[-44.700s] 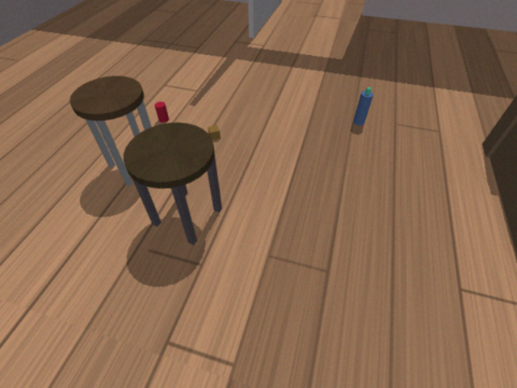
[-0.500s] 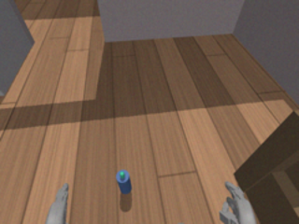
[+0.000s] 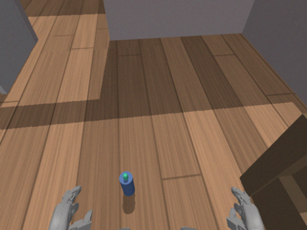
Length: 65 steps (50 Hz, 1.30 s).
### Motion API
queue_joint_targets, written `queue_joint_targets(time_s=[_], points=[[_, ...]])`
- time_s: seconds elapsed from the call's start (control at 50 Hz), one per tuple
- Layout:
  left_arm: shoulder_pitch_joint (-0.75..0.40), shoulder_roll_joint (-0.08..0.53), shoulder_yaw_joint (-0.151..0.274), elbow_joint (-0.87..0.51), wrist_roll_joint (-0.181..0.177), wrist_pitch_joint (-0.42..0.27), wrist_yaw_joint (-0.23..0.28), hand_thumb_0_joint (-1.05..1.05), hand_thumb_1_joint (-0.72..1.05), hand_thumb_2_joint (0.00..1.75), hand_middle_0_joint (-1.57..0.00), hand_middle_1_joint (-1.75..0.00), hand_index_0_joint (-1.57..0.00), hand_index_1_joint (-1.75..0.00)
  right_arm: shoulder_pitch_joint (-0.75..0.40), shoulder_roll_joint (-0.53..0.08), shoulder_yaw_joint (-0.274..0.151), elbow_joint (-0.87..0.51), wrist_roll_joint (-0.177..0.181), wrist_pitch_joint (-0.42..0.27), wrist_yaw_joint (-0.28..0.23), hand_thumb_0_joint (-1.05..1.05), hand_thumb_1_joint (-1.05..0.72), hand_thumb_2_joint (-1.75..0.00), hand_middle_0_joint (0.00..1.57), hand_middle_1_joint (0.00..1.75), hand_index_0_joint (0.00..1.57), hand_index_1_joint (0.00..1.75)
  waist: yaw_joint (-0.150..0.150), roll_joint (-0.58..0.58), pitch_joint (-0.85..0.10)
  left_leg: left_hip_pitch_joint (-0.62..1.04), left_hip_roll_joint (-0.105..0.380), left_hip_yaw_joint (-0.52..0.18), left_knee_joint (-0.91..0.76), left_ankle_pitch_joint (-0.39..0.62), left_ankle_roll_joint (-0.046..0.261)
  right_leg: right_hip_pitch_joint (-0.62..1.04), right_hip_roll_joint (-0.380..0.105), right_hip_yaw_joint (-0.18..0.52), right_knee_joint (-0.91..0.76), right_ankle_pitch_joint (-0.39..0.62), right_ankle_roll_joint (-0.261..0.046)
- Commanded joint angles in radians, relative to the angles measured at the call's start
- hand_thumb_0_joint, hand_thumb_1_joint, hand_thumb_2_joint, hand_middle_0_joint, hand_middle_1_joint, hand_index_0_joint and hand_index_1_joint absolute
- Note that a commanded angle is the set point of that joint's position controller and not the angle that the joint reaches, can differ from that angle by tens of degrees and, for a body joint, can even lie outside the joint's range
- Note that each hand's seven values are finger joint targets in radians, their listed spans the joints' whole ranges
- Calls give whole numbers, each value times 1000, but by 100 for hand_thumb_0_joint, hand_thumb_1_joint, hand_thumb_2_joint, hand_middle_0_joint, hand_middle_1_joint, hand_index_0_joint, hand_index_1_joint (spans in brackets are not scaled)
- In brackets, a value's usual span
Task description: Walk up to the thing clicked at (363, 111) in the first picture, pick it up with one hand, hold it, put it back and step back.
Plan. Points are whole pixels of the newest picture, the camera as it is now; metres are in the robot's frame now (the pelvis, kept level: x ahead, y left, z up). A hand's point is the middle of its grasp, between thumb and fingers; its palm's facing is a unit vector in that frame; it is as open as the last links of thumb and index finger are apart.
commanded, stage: stand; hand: left
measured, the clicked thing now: (127, 183) +0.45 +0.15 -0.60
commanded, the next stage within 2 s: none
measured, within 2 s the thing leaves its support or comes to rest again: neither
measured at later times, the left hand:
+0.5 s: hand out of the picture +0.06 +0.25 -0.11, palm faces +0.02 -0.94 -0.33, open 7.4 cm
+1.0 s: hand out of the picture +0.03 +0.25 -0.10, palm faces +0.01 -0.94 -0.35, open 7.4 cm
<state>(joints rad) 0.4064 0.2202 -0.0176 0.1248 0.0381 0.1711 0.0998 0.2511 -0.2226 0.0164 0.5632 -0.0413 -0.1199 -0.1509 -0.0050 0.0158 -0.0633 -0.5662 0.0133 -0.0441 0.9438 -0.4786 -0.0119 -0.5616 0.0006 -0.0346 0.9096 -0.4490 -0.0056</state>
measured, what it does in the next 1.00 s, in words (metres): rises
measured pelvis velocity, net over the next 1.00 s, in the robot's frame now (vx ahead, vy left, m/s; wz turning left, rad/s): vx -0.01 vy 0.00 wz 0.02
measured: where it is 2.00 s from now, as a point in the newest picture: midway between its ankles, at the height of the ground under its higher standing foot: outside the picture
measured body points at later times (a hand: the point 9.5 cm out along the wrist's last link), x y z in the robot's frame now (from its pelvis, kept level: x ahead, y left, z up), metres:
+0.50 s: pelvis -0.01 +0.01 +0.05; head +0.00 +0.01 +0.50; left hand +0.06 +0.30 -0.09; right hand +0.07 -0.27 -0.09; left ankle +0.00 +0.13 -0.69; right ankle +0.01 -0.12 -0.69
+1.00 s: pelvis -0.01 +0.00 +0.06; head -0.01 -0.01 +0.51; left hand +0.03 +0.30 -0.08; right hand +0.06 -0.29 -0.09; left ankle +0.00 +0.13 -0.69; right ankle +0.01 -0.12 -0.69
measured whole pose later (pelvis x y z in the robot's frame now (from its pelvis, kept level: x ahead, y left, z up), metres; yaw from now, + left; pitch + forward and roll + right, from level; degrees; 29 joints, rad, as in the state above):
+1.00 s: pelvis -0.01 +0.00 +0.06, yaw +1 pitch -4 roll +0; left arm 0.14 0.31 0.01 1.16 0.03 -0.01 0.01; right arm 0.14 -0.32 -0.02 1.13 -0.02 0.00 -0.01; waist 0.02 0.02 0.06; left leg -0.11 -0.01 -0.04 0.35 -0.18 -0.01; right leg -0.12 -0.03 -0.03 0.37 -0.18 0.01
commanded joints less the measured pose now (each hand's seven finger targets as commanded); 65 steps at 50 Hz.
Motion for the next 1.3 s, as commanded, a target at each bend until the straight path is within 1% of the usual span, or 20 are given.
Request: queue_joint_targets(time_s=[0.0,0.04,0.08,0.12,0.2,0.3,0.34,0.4,0.42,0.44,0.48,0.5,0.58,0.66,0.82,0.96,1.08,1.22,1.26,1.28], points=[[-133,230,103,201,53,-162,-52,0,90,90,-20,-30,-20,-30,-74,-225,-86,58,-61,51,75,0,-90,-90,20,30,20,30,12,-59,-41,119,23,-32,-208,332,84,165,-88,135,-202,298,-94],[-159,234,97,281,25,-185,-67,0,90,90,-20,-30,-20,-30,-76,-219,-86,81,-24,50,103,0,-90,-90,20,30,20,30,19,-18,-67,169,20,-37,-252,320,80,218,-90,127,-210,287,-77],[-177,236,98,354,11,-191,-71,0,90,90,-20,-30,-20,-30,-88,-224,-92,116,-9,56,116,0,-90,-90,20,30,20,30,25,-13,-58,196,21,-50,-275,307,70,217,-90,129,-235,289,-69],[-202,237,95,426,7,-196,-70,0,90,90,-20,-30,-20,-30,-106,-224,-94,150,-10,62,123,0,-90,-90,20,30,20,30,30,12,-30,189,27,-72,-323,251,72,233,-87,118,-267,238,-57],[-241,255,95,537,8,-210,-67,0,90,90,-20,-30,-20,-30,-99,-218,-94,210,-9,73,127,0,-90,-90,20,30,20,30,14,-27,-19,242,23,-63,-354,294,67,280,-108,130,-330,281,-52],[-254,262,87,657,-4,-213,-62,0,90,90,-20,-30,-20,-30,-101,-240,-95,289,-2,82,128,0,-90,-90,20,30,20,30,14,-30,16,298,38,-81,-427,340,60,330,-112,117,-401,323,-41],[-254,256,82,700,-12,-208,-62,0,90,90,-20,-30,-20,-30,-95,-252,-91,320,-1,82,126,0,-90,-90,20,30,20,30,18,6,26,312,59,-106,-487,346,61,357,-100,101,-412,304,-37],[-255,260,77,763,-12,-202,-64,0,90,90,-20,-30,-20,-30,-125,-266,-86,360,3,90,127,0,-90,-90,20,30,20,30,27,21,87,274,68,-127,-569,253,54,393,-98,95,-469,230,-28],[-263,266,77,779,-13,-199,-65,0,90,90,-20,-30,-20,-30,-117,-267,-84,370,3,90,126,0,-90,-90,20,30,20,30,20,25,77,291,73,-129,-596,232,55,400,-95,90,-472,226,-25],[-257,268,76,799,-13,-199,-65,0,90,90,-20,-30,-20,-30,-127,-272,-85,383,5,90,126,0,-90,-90,20,30,20,30,28,23,78,306,71,-128,-595,257,51,413,-100,92,-485,243,-25],[-258,274,74,833,-12,-202,-66,0,90,90,-20,-30,-20,-30,-119,-271,-82,407,10,90,125,0,-90,-90,20,30,20,30,23,5,69,338,70,-115,-599,310,47,432,-110,97,-511,272,-23],[-258,274,70,849,-12,-202,-66,0,90,90,-20,-30,-20,-30,-119,-272,-82,420,10,92,126,0,-90,-90,20,30,20,30,21,3,86,344,68,-115,-612,288,44,419,-107,94,-526,253,-18],[-275,280,66,890,-16,-203,-68,0,90,90,-20,-30,-20,-30,-124,-277,-78,452,15,92,126,0,-90,-90,20,30,20,30,20,18,84,367,73,-113,-647,287,40,444,-114,95,-551,273,-14],[-281,285,63,925,-14,-201,-71,0,90,90,-20,-30,-20,-30,-128,-273,-75,474,17,94,127,0,-90,-90,20,30,20,30,17,-2,104,382,73,-108,-667,267,37,426,-115,96,-579,248,-10],[-299,288,59,965,-13,-203,-70,0,90,90,-20,-30,-20,-30,-147,-276,-74,503,19,100,131,0,-90,-90,20,30,20,30,15,-15,105,398,70,-92,-671,281,33,433,-120,103,-619,221,-6],[-311,293,59,980,-17,-204,-71,0,90,90,-20,-30,-20,-30,-152,-280,-68,516,22,98,131,0,-90,-90,20,30,20,30,16,-9,80,424,78,-85,-669,344,32,454,-127,106,-627,286,-9],[-321,295,59,991,-17,-202,-72,0,90,90,-20,-30,-20,-30,-160,-290,-67,522,22,101,131,0,-90,-90,20,30,20,30,17,-18,96,421,82,-79,-670,338,31,447,-125,111,-645,251,-9],[-332,306,65,995,-22,-207,-75,0,90,90,-20,-30,-20,-30,-154,-292,-63,529,23,97,128,0,-90,-90,20,30,20,30,15,-22,49,448,88,-67,-664,400,29,487,-134,116,-638,369,-12],[-338,307,67,996,-23,-206,-75,0,90,90,-20,-30,-20,-30,-160,-295,-62,527,23,97,128,0,-90,-90,20,30,20,30,16,-20,58,443,89,-69,-672,399,27,487,-131,112,-639,362,-10],[-341,302,66,994,-22,-206,-75,0,90,90,-20,-30,-20,-30,-163,-295,-62,525,23,97,127,0,-90,-90,20,30,20,30,15,-16,48,458,92,-65,-665,427,28,493,-134,114,-635,410,-11]])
